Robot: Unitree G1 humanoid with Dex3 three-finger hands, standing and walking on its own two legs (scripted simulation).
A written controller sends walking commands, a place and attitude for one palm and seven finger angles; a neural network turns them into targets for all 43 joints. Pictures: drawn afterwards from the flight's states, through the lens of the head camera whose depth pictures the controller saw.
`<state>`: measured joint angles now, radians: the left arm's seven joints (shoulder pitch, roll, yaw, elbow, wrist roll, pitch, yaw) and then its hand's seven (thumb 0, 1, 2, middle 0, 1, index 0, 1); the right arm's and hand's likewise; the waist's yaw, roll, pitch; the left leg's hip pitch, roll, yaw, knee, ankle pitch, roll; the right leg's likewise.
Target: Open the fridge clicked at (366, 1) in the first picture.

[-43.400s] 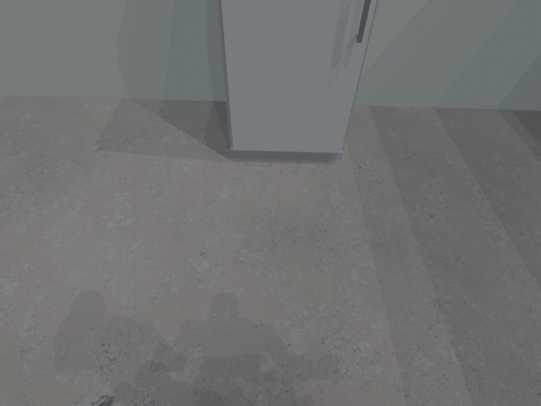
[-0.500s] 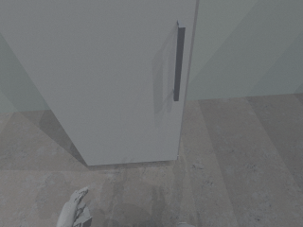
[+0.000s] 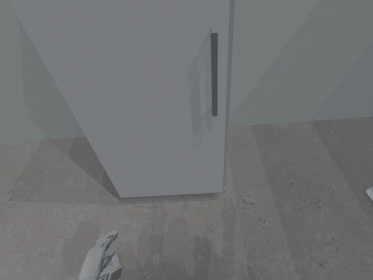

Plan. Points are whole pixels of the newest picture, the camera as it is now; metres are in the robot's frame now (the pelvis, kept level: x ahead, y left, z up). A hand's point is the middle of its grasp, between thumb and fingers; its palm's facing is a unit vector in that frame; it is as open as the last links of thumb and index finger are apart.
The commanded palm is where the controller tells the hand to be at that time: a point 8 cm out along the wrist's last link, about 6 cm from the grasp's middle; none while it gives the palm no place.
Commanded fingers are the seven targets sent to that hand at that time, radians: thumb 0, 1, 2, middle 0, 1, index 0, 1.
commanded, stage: step back with the hand held close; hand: right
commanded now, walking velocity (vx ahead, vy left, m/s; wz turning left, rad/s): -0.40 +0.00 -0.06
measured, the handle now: (213, 75) +0.70 -0.07 +0.10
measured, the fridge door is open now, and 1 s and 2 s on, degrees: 0 0 0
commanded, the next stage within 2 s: stop stepping back and stand still in 0.04 s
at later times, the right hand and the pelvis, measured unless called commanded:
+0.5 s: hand out of the picture +0.10 -0.31 +0.17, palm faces +0.44 +0.87 -0.22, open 7.4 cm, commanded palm +0.03 -0.34 +0.19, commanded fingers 0.00 -0.90 -0.90 0.20 0.30 0.20 0.30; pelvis -0.14 -0.05 -0.01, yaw +4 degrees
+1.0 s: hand out of the picture +0.03 -0.34 +0.18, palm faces +0.49 +0.82 -0.31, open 7.4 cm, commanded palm -0.04 -0.38 +0.19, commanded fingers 0.00 -0.90 -0.90 0.20 0.30 0.20 0.30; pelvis -0.18 -0.08 +0.00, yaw +0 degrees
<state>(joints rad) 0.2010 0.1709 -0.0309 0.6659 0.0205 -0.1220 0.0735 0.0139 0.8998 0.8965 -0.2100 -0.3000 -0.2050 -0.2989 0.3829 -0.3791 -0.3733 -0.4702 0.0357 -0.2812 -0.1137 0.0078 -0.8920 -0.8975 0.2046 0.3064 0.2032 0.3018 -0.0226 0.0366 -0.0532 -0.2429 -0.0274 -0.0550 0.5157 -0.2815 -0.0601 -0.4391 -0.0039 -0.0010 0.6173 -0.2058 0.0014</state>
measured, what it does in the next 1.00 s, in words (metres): walks backwards: left foot, then right foot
